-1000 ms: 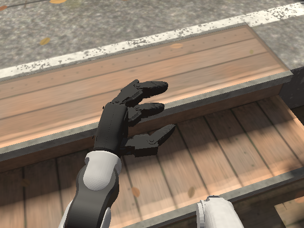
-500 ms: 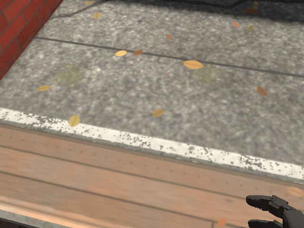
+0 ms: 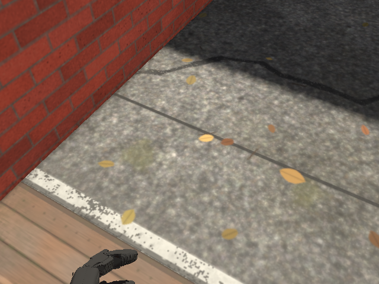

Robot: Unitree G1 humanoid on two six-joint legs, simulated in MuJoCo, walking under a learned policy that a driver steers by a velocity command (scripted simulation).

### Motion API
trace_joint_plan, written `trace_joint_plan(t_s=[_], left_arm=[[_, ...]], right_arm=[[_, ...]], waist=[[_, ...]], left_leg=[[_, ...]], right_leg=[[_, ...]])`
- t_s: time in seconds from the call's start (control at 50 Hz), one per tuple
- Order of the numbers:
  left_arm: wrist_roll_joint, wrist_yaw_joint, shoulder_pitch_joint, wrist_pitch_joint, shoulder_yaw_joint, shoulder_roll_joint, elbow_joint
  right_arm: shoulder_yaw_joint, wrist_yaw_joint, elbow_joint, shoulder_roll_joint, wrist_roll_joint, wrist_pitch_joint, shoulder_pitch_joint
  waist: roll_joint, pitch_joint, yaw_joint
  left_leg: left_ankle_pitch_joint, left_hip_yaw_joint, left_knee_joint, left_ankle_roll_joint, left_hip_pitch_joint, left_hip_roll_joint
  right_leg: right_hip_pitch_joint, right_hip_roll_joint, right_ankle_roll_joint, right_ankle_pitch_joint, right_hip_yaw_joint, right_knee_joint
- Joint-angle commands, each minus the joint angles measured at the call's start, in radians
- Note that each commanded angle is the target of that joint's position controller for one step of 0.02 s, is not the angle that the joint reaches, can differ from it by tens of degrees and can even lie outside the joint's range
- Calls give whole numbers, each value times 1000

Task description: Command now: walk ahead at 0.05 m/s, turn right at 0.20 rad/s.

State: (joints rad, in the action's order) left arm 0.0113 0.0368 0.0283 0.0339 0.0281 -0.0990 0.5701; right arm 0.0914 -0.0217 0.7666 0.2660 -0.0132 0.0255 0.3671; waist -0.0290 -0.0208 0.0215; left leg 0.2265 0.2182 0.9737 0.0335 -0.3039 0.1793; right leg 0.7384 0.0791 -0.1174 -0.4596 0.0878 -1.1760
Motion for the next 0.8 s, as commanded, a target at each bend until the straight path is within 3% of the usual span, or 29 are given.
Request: trace_joint_plan(t_s=[0.02,0.04,0.06,0.08,0.12,0.14,0.18,0.2,0.24,0.28,0.32,0.34,0.36,0.42,0.52,0.62,0.66,0.68,0.7,0.72,0.74,0.76,0.78,0.8], left_arm=[[-24,3,-40,-16,-56,-103,-33],[-13,5,-39,-27,-61,-107,-12],[-8,12,4,-41,-70,-123,20],[-6,12,47,-52,-83,-141,49],[-12,7,133,-72,-94,-168,94],[-8,5,178,-83,-99,-185,110],[-5,13,244,-80,-113,-215,138],[-6,16,254,-69,-116,-212,139],[-6,28,282,-51,-128,-241,130],[8,43,269,-10,-136,-262,77],[14,51,316,15,-147,-284,73],[12,50,312,16,-151,-287,59],[9,45,311,12,-152,-287,45],[3,34,311,-2,-158,-292,35],[9,22,310,-2,-164,-312,24],[14,1,296,3,-166,-324,33],[13,-9,273,5,-162,-320,37],[7,-13,257,3,-159,-316,41],[-3,-18,267,-4,-153,-299,53],[-16,-20,334,-13,-138,-253,64],[-30,-16,343,-23,-127,-230,45],[2,-3,267,-32,-148,-341,49],[11,-2,218,-38,-146,-341,41],[13,-9,198,-37,-135,-311,45]], right_arm=[[-12,21,-117,12,-66,-7,78],[-30,7,-163,-12,-69,-13,-14],[-40,0,-186,-20,-61,-28,-61],[-48,-6,-193,-27,-47,-38,-82],[-62,-17,-211,-46,-39,-36,-111],[-65,-20,-219,-40,-43,-27,-126],[-74,-28,-237,-49,-50,-26,-180],[-82,-28,-250,-64,-55,-32,-199],[-84,-24,-260,-60,-49,-44,-242],[-84,-24,-287,-44,-18,-57,-312],[-87,-23,-302,-40,-9,-60,-363],[-83,-23,-282,-30,-4,-60,-357],[-77,-25,-268,-16,-3,-55,-355],[-66,-29,-246,11,-13,-49,-355],[-65,-23,-242,30,-8,-41,-385],[-60,-28,-232,55,19,-29,-377],[-55,-36,-225,67,31,-22,-337],[-52,-42,-218,71,31,-16,-300],[-48,-48,-215,78,26,-10,-290],[-39,-56,-248,110,16,-12,-312],[-37,-61,-299,161,-3,-15,-357],[-27,-55,-276,140,-26,-14,-300],[-40,-47,-250,81,-22,-9,-262],[-51,-40,-243,47,-14,-3,-267]], waist=[[129,112,54],[31,18,60],[-28,-25,57],[-33,-31,45],[34,16,28],[49,48,20],[61,95,7],[65,111,10],[77,140,-19],[126,148,-55],[132,136,-85],[109,135,-95],[123,150,-98],[135,131,-94],[144,83,-98],[173,70,-109],[188,81,-94],[173,84,-68],[93,101,-57],[-42,184,-84],[-183,201,-76],[-120,158,-22],[-86,145,-23],[-42,121,-29]], left_leg=[[174,-73,765,-36,-382,-31],[148,-99,773,-16,-464,-63],[114,-113,706,-11,-478,-102],[91,-133,680,-9,-476,-117],[58,-145,689,-2,-514,-125],[48,-146,634,4,-518,-132],[11,-129,512,-6,-546,-153],[-12,-100,433,-22,-542,-159],[-33,-100,363,-55,-577,-145],[100,-138,226,-101,-587,-124],[109,-113,143,-117,-601,-117],[87,-133,97,-110,-584,-112],[49,-103,83,-93,-560,-119],[4,-82,70,-60,-525,-111],[76,-67,-43,-28,-436,-89],[151,-98,-254,-25,-256,-59],[131,-107,-391,-24,-116,-64],[74,-108,-518,-16,-15,-75],[-30,-78,-639,3,140,-125],[58,71,-657,51,312,-298],[4,311,-684,150,330,-529],[-112,328,-684,233,200,-529],[-155,271,-664,230,162,-487],[-151,183,-661,198,147,-420]], right_leg=[[-289,-286,-294,158,-967,713],[-230,-231,-226,-2,-861,716],[-197,-178,-173,0,-721,712],[-199,-141,-144,81,-620,710],[-270,-110,-132,311,-546,688],[-309,-104,-120,379,-524,704],[-404,-83,-83,386,-508,709],[-424,-65,-55,359,-514,694],[-501,-75,-34,310,-573,728],[-574,-90,-18,289,-638,808],[-625,-104,-12,221,-698,840],[-627,-105,13,219,-688,846],[-648,-120,19,253,-716,839],[-630,-121,34,274,-742,827],[-577,-96,15,239,-800,829],[-555,-60,-6,278,-804,812],[-521,-42,1,310,-794,805],[-484,-22,19,277,-777,785],[-394,20,52,81,-723,717],[-293,66,93,-156,-609,558],[-159,152,117,-236,-377,336],[-129,126,127,-123,-281,167],[-151,79,132,-53,-282,107],[-154,59,140,7,-283,73]])
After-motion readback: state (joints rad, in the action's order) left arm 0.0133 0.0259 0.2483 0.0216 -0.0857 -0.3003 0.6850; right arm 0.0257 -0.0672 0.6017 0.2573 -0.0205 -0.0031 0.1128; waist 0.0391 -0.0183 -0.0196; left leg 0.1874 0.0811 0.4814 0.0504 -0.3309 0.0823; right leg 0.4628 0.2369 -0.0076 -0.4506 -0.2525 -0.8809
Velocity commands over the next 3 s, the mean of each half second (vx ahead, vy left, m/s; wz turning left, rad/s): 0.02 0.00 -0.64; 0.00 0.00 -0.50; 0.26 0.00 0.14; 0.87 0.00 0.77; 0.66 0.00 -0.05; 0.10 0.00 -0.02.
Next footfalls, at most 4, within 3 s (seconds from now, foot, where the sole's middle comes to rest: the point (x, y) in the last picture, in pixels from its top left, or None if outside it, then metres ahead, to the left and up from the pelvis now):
0.72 left None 0.21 0.04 -0.67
1.12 right None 0.11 -0.14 -0.67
1.52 left None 0.32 0.02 -0.67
1.94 right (273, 210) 0.71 -0.28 -0.67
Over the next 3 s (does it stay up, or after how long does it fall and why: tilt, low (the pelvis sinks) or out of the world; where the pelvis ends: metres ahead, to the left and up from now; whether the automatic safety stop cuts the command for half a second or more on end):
stays up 1.12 -0.19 0.10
